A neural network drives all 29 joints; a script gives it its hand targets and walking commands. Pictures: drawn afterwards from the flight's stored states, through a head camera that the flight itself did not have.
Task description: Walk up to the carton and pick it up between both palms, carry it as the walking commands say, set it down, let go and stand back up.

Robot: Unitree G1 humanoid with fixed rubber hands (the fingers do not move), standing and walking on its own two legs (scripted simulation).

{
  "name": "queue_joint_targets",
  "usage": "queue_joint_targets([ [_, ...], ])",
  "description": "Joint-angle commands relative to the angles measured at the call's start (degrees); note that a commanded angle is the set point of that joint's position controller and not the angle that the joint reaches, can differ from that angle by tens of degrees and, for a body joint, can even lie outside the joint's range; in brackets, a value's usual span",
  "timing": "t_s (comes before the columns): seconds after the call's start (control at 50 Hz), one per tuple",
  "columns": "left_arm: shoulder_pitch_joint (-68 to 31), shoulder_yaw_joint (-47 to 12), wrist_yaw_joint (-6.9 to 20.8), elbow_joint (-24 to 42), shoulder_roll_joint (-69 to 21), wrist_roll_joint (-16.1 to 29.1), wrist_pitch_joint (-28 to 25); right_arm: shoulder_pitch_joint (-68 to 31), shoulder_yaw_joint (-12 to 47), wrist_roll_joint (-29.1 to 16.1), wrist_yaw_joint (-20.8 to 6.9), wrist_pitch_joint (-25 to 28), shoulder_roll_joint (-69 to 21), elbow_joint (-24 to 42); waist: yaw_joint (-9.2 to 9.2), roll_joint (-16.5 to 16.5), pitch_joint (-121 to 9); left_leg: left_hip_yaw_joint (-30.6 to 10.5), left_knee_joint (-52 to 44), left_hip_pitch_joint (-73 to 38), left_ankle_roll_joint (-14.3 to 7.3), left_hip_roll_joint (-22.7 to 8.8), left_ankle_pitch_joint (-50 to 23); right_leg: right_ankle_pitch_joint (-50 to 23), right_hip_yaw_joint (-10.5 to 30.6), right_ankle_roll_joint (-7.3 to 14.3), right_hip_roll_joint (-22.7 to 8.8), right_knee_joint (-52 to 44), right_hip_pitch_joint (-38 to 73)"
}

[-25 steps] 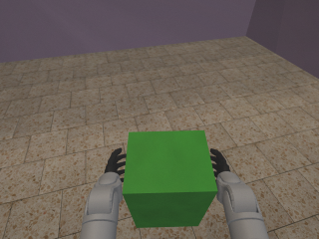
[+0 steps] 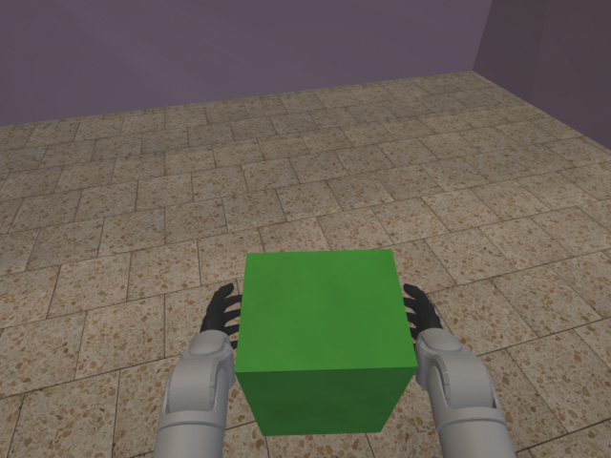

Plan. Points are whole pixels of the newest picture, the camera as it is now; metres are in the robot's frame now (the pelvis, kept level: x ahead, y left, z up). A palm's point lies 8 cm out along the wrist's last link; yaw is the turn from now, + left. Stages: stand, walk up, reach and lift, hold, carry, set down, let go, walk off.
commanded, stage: carry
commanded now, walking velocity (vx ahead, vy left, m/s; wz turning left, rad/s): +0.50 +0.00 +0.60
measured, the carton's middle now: (320, 352) +0.29 +0.00 -0.02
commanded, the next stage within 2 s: none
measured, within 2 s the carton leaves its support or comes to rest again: neither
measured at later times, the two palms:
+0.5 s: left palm (155, 277) +0.34 +0.22 +0.10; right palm (357, 248) +0.39 -0.05 +0.10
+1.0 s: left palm (123, 193) +0.56 +0.35 +0.07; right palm (266, 158) +0.68 +0.10 +0.07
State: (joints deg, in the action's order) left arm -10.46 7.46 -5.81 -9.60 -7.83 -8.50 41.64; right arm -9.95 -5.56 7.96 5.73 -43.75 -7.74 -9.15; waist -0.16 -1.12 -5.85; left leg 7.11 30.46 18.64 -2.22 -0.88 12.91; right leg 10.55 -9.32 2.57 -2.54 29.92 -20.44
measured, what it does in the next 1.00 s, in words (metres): walks ahead, turning left: right foot, then left foot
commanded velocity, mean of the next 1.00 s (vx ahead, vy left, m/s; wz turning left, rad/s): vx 0.50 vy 0.00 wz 0.60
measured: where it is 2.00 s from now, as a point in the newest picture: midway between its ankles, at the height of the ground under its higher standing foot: (203, 283)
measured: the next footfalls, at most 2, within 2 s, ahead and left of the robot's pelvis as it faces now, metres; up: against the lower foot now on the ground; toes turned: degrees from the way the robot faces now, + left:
right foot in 0.60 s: +0.25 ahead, -0.10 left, +0.00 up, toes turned +8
left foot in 0.82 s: +0.28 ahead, +0.17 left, +0.00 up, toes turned +32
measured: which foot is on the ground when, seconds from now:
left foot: down 0.00-0.60, up 0.62-0.80, down 0.82-1.00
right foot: down 0.00-0.30, up 0.32-0.58, down 0.60-0.86, up 0.88-1.00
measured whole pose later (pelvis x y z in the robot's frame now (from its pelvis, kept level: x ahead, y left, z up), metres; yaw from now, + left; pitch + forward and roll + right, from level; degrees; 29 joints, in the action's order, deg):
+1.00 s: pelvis +0.38 +0.09 +0.00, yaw +29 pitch +7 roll +1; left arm -12.1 7.0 -8.1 19.9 -8.1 -4.3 69.5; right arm -10.9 -1.8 3.6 10.1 -70.9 -8.0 20.0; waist -1.4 0.2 -2.2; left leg 3.5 25.0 12.3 -1.5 0.0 19.9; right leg 30.6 -6.1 -5.8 -4.0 52.1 -26.6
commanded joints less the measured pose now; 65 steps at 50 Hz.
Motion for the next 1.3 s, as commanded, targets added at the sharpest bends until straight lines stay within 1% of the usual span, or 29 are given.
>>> queue_joint_targets([
  [0.0, -32.4, -45.9, 10.2, 38.2, -50.7, 25.8, 4.3, -39.7, 44.1, -26.4, -9.2, -2.0, -49.7, 42.7, 0.17, 0.6, -18.6, -7.9, -7.3, -3.1, -0.2, -6.6, 4.8, 11.5, 8.8, -0.7, -7.7, -8.3, 7.9],
  [0.06, -24.5, -43.3, 9.9, 31.7, -49.6, 24.9, 15.9, -31.7, 42.8, -26.8, -8.8, -14.0, -48.6, 38.2, 1.24, -4.4, -16.6, -3.6, -0.6, 4.3, -0.8, -1.9, 15.6, 31.3, 14.6, 1.6, -11.8, -16.6, 12.7],
  [0.1, -18.8, -42.2, 10.4, 29.5, -48.3, 23.6, 19.7, -28.6, 42.7, -26.5, -9.6, -18.2, -45.9, 38.0, 1.95, -8.8, -17.1, -2.5, 7.0, 7.6, -1.3, -0.6, 10.8, 29.0, 19.6, 5.2, -18.7, -20.8, 17.3],
  [0.14, -18.9, -41.9, 10.7, 28.4, -48.7, 23.8, 22.2, -30.6, 41.8, -27.1, -10.8, -20.7, -45.2, 38.1, 2.03, -6.6, -16.3, -3.4, 3.9, 8.6, -1.4, -1.1, 10.7, 22.7, 17.7, 6.2, -20.2, -20.5, 19.2],
  [0.22, -25.5, -41.6, 11.1, 28.9, -50.8, 23.4, 25.2, -34.1, 39.9, -28.9, -12.8, -24.2, -48.3, 34.4, 0.53, -0.3, -13.8, -1.7, -8.5, -7.4, -2.6, -0.3, 7.6, 26.2, 5.0, -0.6, -15.3, -15.1, 6.4],
  [0.26, -31.7, -42.7, 11.6, 31.0, -52.4, 24.7, 26.2, -33.3, 38.3, -28.5, -13.0, -24.8, -50.2, 32.1, -1.38, 15.3, -9.8, -25.8, -19.8, -14.1, -8.3, -14.4, 23.3, 20.9, -4.8, -7.0, -6.0, 3.7, -8.2],
  [0.28, -34.2, -41.9, 12.0, 32.4, -52.3, 25.6, 26.6, -34.0, 38.4, -28.6, -12.9, -25.0, -51.3, 32.3, -1.33, 17.8, -4.1, -36.3, -23.7, -14.1, -11.5, -18.8, 23.8, 17.8, -1.8, -7.4, -2.8, 7.9, -15.5],
  [0.3, -33.5, -40.7, 12.2, 31.8, -52.4, 25.7, 27.0, -34.7, 39.0, -29.0, -12.8, -25.4, -52.2, 33.2, -0.97, 12.2, -3.0, -36.1, -23.9, -15.0, -12.3, -19.3, 17.3, 16.5, 2.1, -6.7, -3.6, 9.2, -17.0],
  [0.36, -32.0, -41.4, 12.1, 29.0, -54.0, 26.5, 27.8, -37.6, 38.9, -28.9, -11.8, -26.0, -52.6, 34.8, -1.3, 6.1, -11.7, -28.2, -20.2, -24.1, -10.5, -16.1, 6.8, 15.4, 2.9, -6.7, -1.6, 2.9, -15.0],
  [0.52, -31.1, -42.2, 11.9, 31.9, -55.7, 27.8, 28.3, -34.1, 37.5, -26.5, -10.6, -26.1, -53.0, 37.8, -0.67, 8.8, -18.9, -17.0, -7.0, -17.5, -6.3, -8.7, -13.2, 1.9, 1.5, -6.3, 0.2, -10.5, 6.2],
  [0.56, -27.3, -41.8, 11.7, 31.1, -55.6, 27.3, 28.4, -34.8, 38.3, -26.5, -10.9, -26.6, -53.1, 37.8, 2.58, -1.6, -24.3, -7.8, 10.5, 6.1, -0.6, -1.4, -6.9, 10.0, 14.0, -0.7, -11.6, -16.5, 34.6],
  [0.58, -27.4, -40.8, 11.7, 30.5, -54.3, 26.6, 28.3, -35.3, 39.2, -27.2, -11.4, -26.8, -53.1, 38.4, 2.36, -13.1, -23.5, -3.2, 19.1, 20.3, 1.3, 3.8, 16.1, 0.8, 27.8, 4.6, -24.7, -17.1, 43.8],
  [0.6, -27.0, -39.6, 11.7, 29.7, -54.2, 25.5, 28.1, -36.1, 39.9, -27.6, -11.9, -26.8, -53.2, 38.0, 1.93, -11.6, -19.4, -5.5, 17.9, 25.6, 1.0, -0.4, 22.2, -11.7, 28.2, 8.5, -27.7, -16.1, 43.3],
  [0.66, -27.8, -41.0, 11.2, 30.9, -57.2, 24.7, 27.5, -38.4, 41.1, -29.3, -12.3, -26.5, -54.8, 39.2, 1.73, -7.5, -16.8, -5.9, 6.4, 20.4, 0.3, -3.2, 19.9, -5.4, 19.0, 6.8, -25.3, -15.5, 37.0],
  [0.72, -29.9, -42.7, 11.5, 33.8, -57.7, 26.8, 26.8, -39.7, 42.1, -30.2, -11.7, -25.4, -55.6, 42.5, 1.06, -11.4, -17.0, 0.3, -3.5, 7.0, 0.6, 0.7, 5.4, -2.5, 6.3, 0.7, -20.0, -14.7, 29.3],
  [0.76, -29.4, -42.7, 12.0, 34.1, -57.0, 27.4, 27.1, -36.4, 41.6, -29.4, -11.1, -25.3, -55.6, 41.6, -0.4, -8.4, -20.0, 4.8, -11.0, -11.6, -0.2, 4.6, -4.7, -8.6, -4.8, -4.2, -14.6, -6.1, 20.7],
  [0.78, -30.3, -42.8, 12.3, 34.3, -56.5, 27.6, 27.3, -34.5, 41.1, -29.1, -11.0, -25.3, -55.3, 40.4, -1.76, -4.9, -23.2, -0.1, -9.1, -23.7, -2.7, 3.3, -2.8, -13.4, -6.8, -6.5, -12.3, 3.6, 12.4],
  [0.8, -30.9, -43.2, 12.5, 35.1, -56.0, 27.8, 27.5, -33.5, 40.8, -28.6, -10.9, -25.1, -54.5, 39.7, -3.08, 3.3, -24.3, -13.0, -10.1, -32.8, -6.9, -5.3, 3.2, -10.2, -8.1, -8.4, -9.3, 15.3, 0.7],
  [0.82, -32.0, -43.6, 12.8, 36.8, -55.1, 28.3, 27.7, -32.4, 39.9, -27.6, -10.8, -24.7, -54.1, 38.5, -2.9, 14.0, -22.1, -32.7, -10.3, -39.8, -14.8, -14.9, -13.6, 8.4, -5.7, -9.7, -3.2, 27.7, -14.8],
  [0.84, -31.6, -42.8, 13.4, 37.4, -53.9, 28.8, 27.9, -31.6, 39.9, -27.0, -10.6, -24.4, -54.6, 37.8, -1.95, 15.4, -19.0, -41.9, -7.2, -45.9, -21.6, -18.7, -37.5, 26.1, 1.9, -9.0, 0.8, 32.7, -27.9],
  [0.88, -26.6, -41.0, 13.4, 33.9, -53.6, 26.8, 27.6, -32.2, 41.7, -27.3, -10.0, -24.2, -55.0, 39.2, -2.12, 5.5, -19.2, -29.3, -4.4, -50.0, -18.6, -18.0, -45.3, 27.1, 4.9, -8.8, -2.6, 31.0, -33.1],
  [0.92, -25.7, -41.2, 13.1, 34.4, -55.3, 26.8, 27.2, -35.2, 42.3, -27.7, -10.1, -23.7, -56.2, 41.9, -1.74, 4.9, -17.6, -24.7, -4.3, -47.3, -14.7, -16.5, -46.3, 22.7, 4.9, -8.5, -2.8, 20.7, -33.1],
  [0.98, -25.7, -41.9, 12.5, 35.4, -55.8, 27.1, 26.7, -35.3, 41.3, -27.0, -10.2, -23.5, -55.6, 43.4, -1.01, 7.9, -19.4, -15.4, -2.7, -32.2, -8.9, -12.0, -43.6, 9.0, 2.9, -7.7, 0.5, 1.2, -11.1],
  [1.02, -24.8, -42.1, 12.2, 35.0, -56.2, 26.9, 26.2, -35.5, 42.3, -27.4, -10.4, -23.8, -54.5, 43.1, 2.42, 4.8, -23.6, -1.8, 11.4, -10.0, -1.5, -3.0, -36.0, -3.9, 0.7, -5.1, 1.1, -11.7, 21.1],
  [1.04, -23.6, -41.7, 12.1, 35.0, -55.0, 26.6, 25.9, -36.0, 43.3, -28.4, -10.7, -24.1, -54.3, 44.4, 4.09, -9.7, -27.9, 0.6, 24.5, 5.5, 2.0, 2.7, -12.2, -5.0, 15.3, -1.3, -12.4, -13.9, 38.1],
  [1.06, -24.9, -41.2, 11.9, 34.7, -54.0, 26.1, 25.6, -35.5, 44.3, -29.1, -11.2, -24.4, -54.5, 44.5, 1.93, -20.2, -29.2, -4.6, 31.3, 15.7, 2.2, 7.6, 25.1, -18.0, 32.5, 4.1, -23.8, -16.1, 46.2],
  [1.08, -25.3, -40.4, 11.6, 34.4, -55.1, 25.2, 25.3, -36.0, 44.8, -28.8, -11.8, -24.7, -54.5, 41.9, 2.07, -13.9, -28.5, -9.8, 35.4, 20.2, 0.2, 4.0, 21.9, -31.9, 36.1, 7.4, -25.8, -13.1, 47.4],
  [1.14, -27.8, -41.2, 11.8, 37.2, -56.9, 25.7, 24.8, -36.8, 44.6, -30.1, -11.9, -23.8, -56.6, 42.7, 2.26, -3.4, -22.0, -7.9, 31.1, 30.5, 1.3, -2.5, 14.4, -35.7, 18.9, 4.7, -22.9, -7.0, 51.6],
  [1.28, -27.1, -42.7, 13.8, 36.5, -54.0, 28.4, 25.9, -30.1, 42.9, -25.6, -9.5, -23.0, -55.3, 40.7, 1.23, -8.4, -16.9, 3.6, 4.9, 14.4, 1.4, 2.8, -4.5, -55.5, -3.5, -0.3, -14.2, -10.7, 40.8],
])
